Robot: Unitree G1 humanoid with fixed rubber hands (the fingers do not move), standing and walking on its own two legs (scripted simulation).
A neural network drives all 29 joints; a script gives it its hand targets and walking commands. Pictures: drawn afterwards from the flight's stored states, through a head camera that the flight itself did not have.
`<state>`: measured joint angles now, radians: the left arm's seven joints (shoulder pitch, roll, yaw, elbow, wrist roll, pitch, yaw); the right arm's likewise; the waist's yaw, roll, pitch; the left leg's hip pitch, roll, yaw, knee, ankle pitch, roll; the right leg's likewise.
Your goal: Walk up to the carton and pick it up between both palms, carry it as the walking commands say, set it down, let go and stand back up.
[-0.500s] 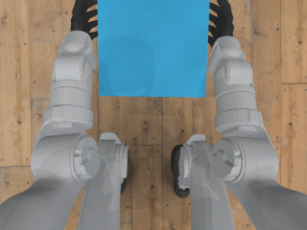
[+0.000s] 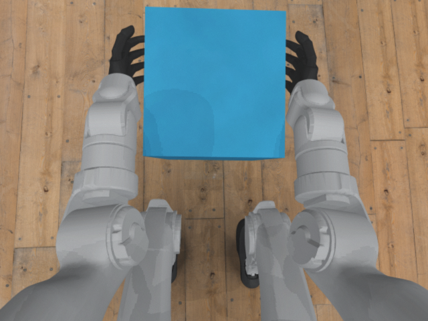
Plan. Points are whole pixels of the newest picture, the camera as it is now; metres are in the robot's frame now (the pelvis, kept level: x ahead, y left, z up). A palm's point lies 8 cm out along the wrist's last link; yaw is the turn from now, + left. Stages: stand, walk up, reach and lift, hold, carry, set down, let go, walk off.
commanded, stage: reach and lift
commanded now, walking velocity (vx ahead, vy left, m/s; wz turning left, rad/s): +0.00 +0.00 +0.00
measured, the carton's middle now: (212, 103) +0.50 +0.01 -0.14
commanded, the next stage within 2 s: none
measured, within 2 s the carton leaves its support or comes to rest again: neither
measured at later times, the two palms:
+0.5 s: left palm (107, 70) +0.49 +0.16 +0.01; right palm (325, 77) +0.49 -0.13 +0.01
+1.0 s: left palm (84, 57) +0.47 +0.15 +0.08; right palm (362, 67) +0.47 -0.13 +0.08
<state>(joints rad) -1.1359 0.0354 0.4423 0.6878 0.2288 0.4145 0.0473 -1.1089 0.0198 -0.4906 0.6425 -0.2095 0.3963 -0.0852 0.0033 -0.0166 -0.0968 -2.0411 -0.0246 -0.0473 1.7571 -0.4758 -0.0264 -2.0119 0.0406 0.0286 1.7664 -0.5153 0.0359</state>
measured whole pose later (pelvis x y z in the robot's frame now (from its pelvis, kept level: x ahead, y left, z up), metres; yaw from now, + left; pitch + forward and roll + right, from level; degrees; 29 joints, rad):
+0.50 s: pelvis +0.01 +0.00 +0.06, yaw +0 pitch +40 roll -1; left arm -0.99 -0.02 0.45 0.66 0.26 0.42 0.04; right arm -0.97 0.07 -0.50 0.62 -0.24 0.40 -0.07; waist 0.00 -0.01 -0.16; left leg -1.82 -0.02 -0.05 1.58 -0.46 -0.02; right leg -1.79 0.04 0.03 1.59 -0.50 0.03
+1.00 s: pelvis +0.03 +0.00 +0.12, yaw +1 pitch +35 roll -1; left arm -0.83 -0.08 0.44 0.61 0.27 0.40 0.03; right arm -0.80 0.12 -0.48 0.58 -0.25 0.38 -0.05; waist 0.00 -0.01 -0.18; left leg -1.54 -0.02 -0.05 1.36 -0.43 -0.02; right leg -1.51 0.03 0.04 1.37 -0.47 0.03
